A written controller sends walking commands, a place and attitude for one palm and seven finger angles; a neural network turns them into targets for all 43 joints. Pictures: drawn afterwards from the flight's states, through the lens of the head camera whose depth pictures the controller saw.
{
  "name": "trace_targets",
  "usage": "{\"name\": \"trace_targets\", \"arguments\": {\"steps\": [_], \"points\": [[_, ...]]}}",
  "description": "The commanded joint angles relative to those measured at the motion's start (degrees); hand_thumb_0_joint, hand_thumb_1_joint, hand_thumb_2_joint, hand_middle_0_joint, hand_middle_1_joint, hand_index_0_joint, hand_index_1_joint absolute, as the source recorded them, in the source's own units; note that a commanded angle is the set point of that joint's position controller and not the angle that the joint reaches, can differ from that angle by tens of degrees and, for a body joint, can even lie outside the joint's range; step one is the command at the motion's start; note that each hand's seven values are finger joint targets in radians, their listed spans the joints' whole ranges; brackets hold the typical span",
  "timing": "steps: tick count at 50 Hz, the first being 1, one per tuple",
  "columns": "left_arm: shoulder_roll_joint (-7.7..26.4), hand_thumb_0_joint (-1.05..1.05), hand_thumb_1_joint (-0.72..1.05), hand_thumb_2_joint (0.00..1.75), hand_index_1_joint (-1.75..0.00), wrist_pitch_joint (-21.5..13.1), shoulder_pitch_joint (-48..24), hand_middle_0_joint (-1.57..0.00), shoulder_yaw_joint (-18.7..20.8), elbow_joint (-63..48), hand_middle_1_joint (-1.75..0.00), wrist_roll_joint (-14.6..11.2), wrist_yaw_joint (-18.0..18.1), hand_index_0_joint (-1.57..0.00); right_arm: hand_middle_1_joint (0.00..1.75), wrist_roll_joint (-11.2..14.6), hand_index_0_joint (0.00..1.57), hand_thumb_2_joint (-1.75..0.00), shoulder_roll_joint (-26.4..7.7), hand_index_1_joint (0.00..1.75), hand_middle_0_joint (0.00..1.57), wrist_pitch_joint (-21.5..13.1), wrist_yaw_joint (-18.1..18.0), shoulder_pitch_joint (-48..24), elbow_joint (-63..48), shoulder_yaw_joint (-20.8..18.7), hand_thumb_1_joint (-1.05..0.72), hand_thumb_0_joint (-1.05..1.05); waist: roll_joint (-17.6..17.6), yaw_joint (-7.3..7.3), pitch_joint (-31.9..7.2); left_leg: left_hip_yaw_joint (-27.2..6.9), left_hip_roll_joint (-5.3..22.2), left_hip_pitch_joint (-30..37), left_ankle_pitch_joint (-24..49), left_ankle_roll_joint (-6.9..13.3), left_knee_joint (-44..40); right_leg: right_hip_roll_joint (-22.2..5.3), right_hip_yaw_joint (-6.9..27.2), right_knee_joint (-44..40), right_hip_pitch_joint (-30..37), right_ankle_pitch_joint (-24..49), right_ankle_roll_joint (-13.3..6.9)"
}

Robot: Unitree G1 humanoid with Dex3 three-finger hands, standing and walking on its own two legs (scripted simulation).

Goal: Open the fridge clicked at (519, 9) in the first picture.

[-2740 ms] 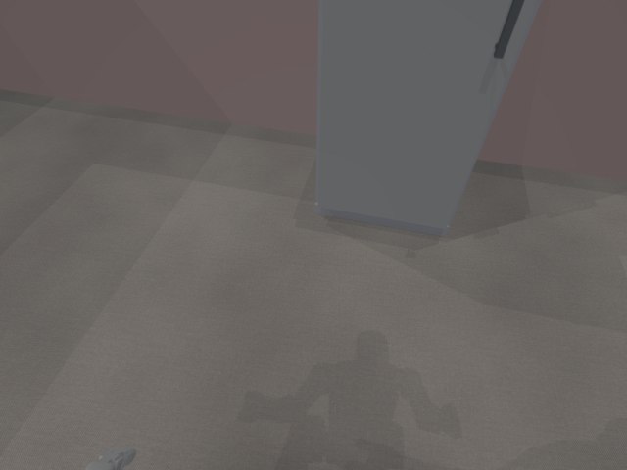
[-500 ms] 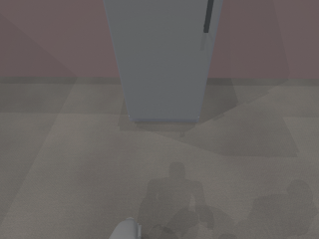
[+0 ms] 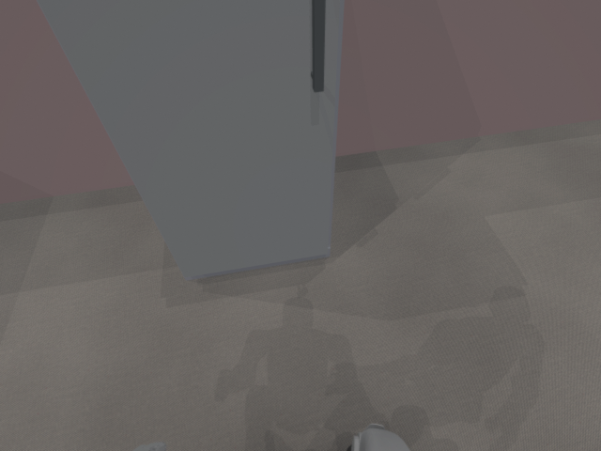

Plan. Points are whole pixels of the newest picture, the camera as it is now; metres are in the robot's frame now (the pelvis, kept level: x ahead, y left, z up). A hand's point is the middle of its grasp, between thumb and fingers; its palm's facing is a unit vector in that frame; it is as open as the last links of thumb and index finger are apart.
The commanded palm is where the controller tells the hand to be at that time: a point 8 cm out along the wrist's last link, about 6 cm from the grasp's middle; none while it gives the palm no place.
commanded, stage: turn to face it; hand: right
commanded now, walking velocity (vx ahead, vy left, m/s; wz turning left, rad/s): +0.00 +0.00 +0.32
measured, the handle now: out of the picture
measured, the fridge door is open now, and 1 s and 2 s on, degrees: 0 0 0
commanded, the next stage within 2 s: take the last steps up to it in 0.30 s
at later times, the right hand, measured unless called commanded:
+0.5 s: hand out of the picture +0.12 -0.18 -0.17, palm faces -0.08 +0.98 -0.20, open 7.4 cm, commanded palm none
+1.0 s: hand (392, 339) +0.33 -0.14 -0.16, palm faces -0.28 +0.94 -0.18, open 7.4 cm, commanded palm none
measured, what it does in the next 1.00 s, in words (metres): walks ahead: right foot, then left foot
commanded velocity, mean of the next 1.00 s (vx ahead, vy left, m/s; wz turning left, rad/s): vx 0.18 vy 0.02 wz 0.14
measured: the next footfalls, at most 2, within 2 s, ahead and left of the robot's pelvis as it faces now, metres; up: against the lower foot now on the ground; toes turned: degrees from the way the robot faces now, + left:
right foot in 0.04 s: +0.16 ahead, -0.12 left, +0.00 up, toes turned +2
left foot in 0.40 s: +0.11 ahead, +0.11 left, +0.00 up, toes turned +14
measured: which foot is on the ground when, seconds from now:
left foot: down 0.00-0.06, up 0.08-0.38, down 0.40-0.66, up 0.68-1.00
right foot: up 0.00-0.02, down 0.04-1.00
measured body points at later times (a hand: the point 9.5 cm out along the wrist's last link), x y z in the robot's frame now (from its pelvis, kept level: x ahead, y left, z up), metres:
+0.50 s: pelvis +0.08 -0.02 +0.00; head +0.08 -0.01 +0.45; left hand +0.11 +0.23 -0.15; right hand +0.13 -0.23 -0.15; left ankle +0.07 +0.10 -0.73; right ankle +0.11 -0.11 -0.72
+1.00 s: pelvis +0.19 +0.01 +0.01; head +0.22 +0.02 +0.46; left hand +0.01 +0.15 -0.14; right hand +0.34 -0.19 -0.14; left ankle +0.23 +0.14 -0.71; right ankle +0.12 -0.12 -0.73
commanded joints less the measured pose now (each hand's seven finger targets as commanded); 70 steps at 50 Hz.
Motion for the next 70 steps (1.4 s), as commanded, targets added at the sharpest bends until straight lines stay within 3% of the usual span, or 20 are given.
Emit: {"name": "trace_targets", "arguments": {"steps": [1, 3, 4, 8, 18, 21, 22, 27, 31, 33, 34, 38, 47, 50, 52, 53, 54, 59, 67, 70], "points": [[4.26, 0.00, 0.90, 0.90, -0.30, -1.35, 13.89, -0.20, -0.03, 2.56, -0.30, 0.33, 0.90, -0.20, 0.30, 0.50, 0.20, -0.90, -4.79, 0.30, 0.20, 0.61, -0.24, 3.11, -1.60, -0.10, -0.90, 0.00, -0.91, 4.36, -7.23, -4.64, 6.49, -10.12, 21.23, 2.97, 5.84, -1.23, 0.51, -13.31, 27.97, 19.71, -0.44], [12.47, 0.00, 0.90, 0.90, -0.30, -1.19, 16.96, -0.20, 0.77, 2.43, -0.30, -0.05, 2.19, -0.20, 0.30, 1.12, 0.20, -0.90, -1.79, 0.30, 0.20, 1.66, -0.44, 7.16, -2.07, 0.70, -0.90, 0.00, -18.76, 4.30, -12.48, -5.80, -1.37, -16.80, -20.36, -0.38, 28.25, -19.57, 18.37, -21.07, 32.32, 34.72, -9.82], [11.55, 0.00, 0.90, 0.90, -0.30, -1.33, 13.61, -0.20, 0.40, 2.23, -0.30, -0.01, 2.93, -0.20, 0.30, 1.16, 0.20, -0.90, -1.98, 0.30, 0.20, 2.44, -0.78, 6.35, -1.37, 0.64, -0.90, 0.00, -17.45, 3.89, -12.43, -10.47, -0.25, -17.78, -19.31, -0.08, 33.15, -20.12, 18.91, -23.96, 29.17, 28.28, -10.34], [6.62, 0.00, 0.90, 0.90, -0.30, -1.13, 1.19, -0.20, -0.81, -0.12, -0.30, -0.05, 2.77, -0.20, 0.30, 0.63, 0.20, -0.90, -0.67, 0.30, 0.20, 3.47, 0.41, 5.49, 0.63, 0.40, -0.90, 0.00, -7.16, -0.37, -3.86, -10.88, 2.88, -14.16, -9.03, -0.18, 28.22, -13.38, 5.98, -26.94, 14.79, 11.47, -7.99], [4.95, 0.00, 0.90, 0.90, -0.30, 0.56, 0.73, -0.20, 0.92, 0.63, -0.30, -0.40, 2.66, -0.20, 0.30, -0.16, 0.20, -0.90, 0.35, 0.30, 0.20, 3.90, 0.07, 7.10, -1.14, -0.50, -0.90, 0.00, -3.08, -1.46, -4.84, -8.74, 0.03, -4.95, 6.97, -0.07, 0.15, -10.76, 0.53, -20.15, 12.90, -1.78, -5.28], [-0.69, 0.00, 0.90, 0.90, -0.30, 1.29, 0.42, -0.20, -0.72, -0.79, -0.30, -0.75, 1.89, -0.20, 0.30, -0.10, 0.20, -0.90, -7.38, 0.30, 0.20, 2.80, -0.28, 3.68, -2.79, -0.99, -0.90, 0.00, 11.12, -0.28, -2.37, -28.89, 15.23, -10.05, 5.59, 8.65, -14.89, 0.82, -4.72, -6.58, 9.30, -14.52, 1.53], [-0.19, 0.00, 0.90, 0.90, -0.30, 1.68, -1.44, -0.20, -0.69, -1.25, -0.30, -0.41, 1.76, -0.20, 0.30, -0.02, 0.20, -0.90, -7.64, 0.30, 0.20, 2.50, -0.30, 3.18, -2.80, -1.19, -0.90, 0.00, 15.21, -1.73, -0.25, -30.68, 14.47, -12.07, -0.82, 10.17, -18.16, 0.80, -2.54, -1.75, 7.65, -16.74, 1.24], [0.99, 0.00, 0.90, 0.90, -0.30, 0.20, 2.13, -0.20, -0.18, -0.76, -0.30, 0.06, 1.12, -0.20, 0.30, -0.31, 0.20, -0.90, -6.92, 0.30, 0.20, 2.06, 0.02, 2.33, -3.02, -2.08, -0.90, 0.00, 6.57, -1.27, -0.83, -25.79, 11.36, -3.57, -1.63, 11.84, -14.68, 1.63, -0.38, 1.25, 3.06, -15.49, 0.36], [0.73, 0.00, 0.90, 0.90, -0.30, -1.38, 12.85, -0.20, -0.89, 2.67, -0.30, 0.10, 1.78, -0.20, 0.30, 0.65, 0.20, -0.90, -6.10, 0.30, 0.20, 2.16, 0.75, -0.94, -3.05, -2.13, -0.90, 0.00, 2.75, 2.55, -2.83, -19.65, 5.46, -11.49, -4.12, 8.16, -6.47, 2.74, -2.10, -18.38, 21.90, -6.50, 0.32], [8.52, 0.00, 0.90, 0.90, -0.30, -1.69, 20.77, -0.20, 0.86, 4.03, -0.30, 0.65, 2.59, -0.20, 0.30, 0.83, 0.20, -0.90, -1.37, 0.30, 0.20, 2.22, 1.83, -4.12, -5.51, -1.25, -0.90, 0.00, -17.00, 5.38, -1.50, -8.04, -3.86, -26.31, -7.82, 2.88, 14.82, -14.67, 22.09, -31.56, 28.99, -17.50, -6.68], [9.02, 0.00, 0.90, 0.90, -0.30, -1.65, 22.06, -0.20, 0.99, 4.78, -0.30, 0.91, 2.84, -0.20, 0.30, -0.01, 0.20, -0.90, -2.42, 0.30, 0.20, 2.43, 1.67, -8.47, -6.83, -1.41, -0.90, 0.00, -16.96, 6.45, 1.94, -10.50, -2.79, -30.57, -11.49, 3.02, 24.40, -18.59, 27.02, -35.69, 26.25, -20.35, -9.12], [4.04, 0.00, 0.90, 0.90, -0.30, -3.01, 17.92, -0.20, -0.81, 4.43, -0.30, 0.48, 3.46, -0.20, 0.30, -0.13, 0.20, -0.90, -1.71, 0.30, 0.20, 2.23, 2.88, -8.53, -4.96, -1.51, -0.90, 0.00, -5.25, 2.48, 3.76, -12.74, 1.84, -30.90, -0.89, 2.24, 31.28, -13.84, 14.49, -33.93, 24.79, -1.28, -9.15], [3.50, 0.00, 0.90, 0.90, -0.30, -2.79, 23.00, -0.20, -0.21, 8.50, -0.30, 0.69, 3.25, -0.20, 0.30, 0.14, 0.20, -0.90, 0.82, 0.30, 0.20, 2.40, 2.69, -15.33, -6.40, -0.44, -0.90, 0.00, -7.60, 3.98, 2.43, -6.92, 0.49, -22.71, 3.21, 1.86, 11.60, -10.90, 3.78, -29.44, 26.84, 14.18, -8.25], [3.50, 0.00, 0.90, 0.90, -0.30, -2.37, 21.58, -0.20, -0.13, 8.70, -0.30, 0.46, 3.16, -0.20, 0.30, 0.02, 0.20, -0.90, 0.01, 0.30, 0.20, 1.59, 2.54, -10.02, -4.62, -0.93, -0.90, 0.00, -5.74, 1.13, -0.68, -4.14, -2.68, -10.04, 7.22, 2.97, 2.42, -8.94, 1.71, -21.74, 23.92, 17.51, -6.47], [1.30, 0.00, 0.90, 0.90, -0.30, -2.74, 20.94, -0.20, -0.39, 8.25, -0.30, -0.61, 2.48, -0.20, 0.30, -0.31, 0.20, -0.90, -5.64, 0.30, 0.20, 0.39, 1.69, 3.86, -0.10, -2.48, -0.90, 0.00, 2.70, -5.00, -8.13, -13.34, 5.23, 13.73, 10.42, 6.68, -1.64, -3.91, -3.24, -2.26, 10.06, 10.67, -2.65], [-1.93, 0.00, 0.90, 0.90, -0.30, -2.69, 21.05, -0.20, -1.22, 5.97, -0.30, -1.03, 2.17, -0.20, 0.30, 0.02, 0.20, -0.90, -12.26, 0.30, 0.20, -0.05, 0.83, 10.95, 1.09, -3.89, -0.90, 0.00, 15.37, -6.06, -13.26, -34.73, 21.03, 22.48, 18.40, 12.57, -7.84, 3.62, -5.39, 16.18, -2.36, -19.60, -0.06], [0.27, 0.00, 0.90, 0.90, -0.30, -1.98, 17.56, -0.20, -0.73, 5.15, -0.30, -0.99, 2.40, -0.20, 0.30, 0.92, 0.20, -0.90, -12.78, 0.30, 0.20, 0.04, 0.57, 10.74, 1.43, -3.89, -0.90, 0.00, 11.36, -6.37, -12.39, -37.13, 23.03, 16.06, 15.88, 15.46, -11.84, 2.39, 1.45, 25.14, -3.56, -23.85, -0.77], [-3.55, 0.00, 0.90, 0.90, -0.30, -0.43, 15.40, -0.20, -0.44, 5.50, -0.30, 0.15, 1.89, -0.20, 0.30, 0.16, 0.20, -0.90, -2.42, 0.30, 0.20, -0.59, -0.19, -2.59, -1.42, -0.96, -0.90, 0.00, 4.28, 1.69, -2.12, -17.47, 14.14, -5.50, 21.97, 10.71, -14.77, -2.20, 3.00, 20.40, 0.76, -10.11, 0.71], [-2.17, 0.00, 0.90, 0.90, -0.30, -0.27, 7.64, -0.20, -1.52, 2.61, -0.30, -0.25, 1.55, -0.20, 0.30, 0.21, 0.20, -0.90, -3.90, 0.30, 0.20, 0.31, -0.10, -2.68, -1.19, -0.59, -0.90, 0.00, 6.81, 1.33, -1.46, -12.75, 10.71, -7.44, 26.29, 9.42, -11.66, 0.65, 0.30, -4.93, 11.45, -3.42, 1.81], [2.30, 0.00, 0.90, 0.90, -0.30, -0.96, 10.02, -0.20, -1.65, 3.70, -0.30, -0.25, 2.15, -0.20, 0.30, 0.78, 0.20, -0.90, -2.93, 0.30, 0.20, 1.52, -0.39, -1.65, -0.78, 0.38, -0.90, 0.00, -1.71, 2.13, -4.68, -9.72, 4.50, -10.55, 19.09, 3.39, -4.05, -2.26, 3.08, -17.33, 25.64, 20.85, 1.01]]}}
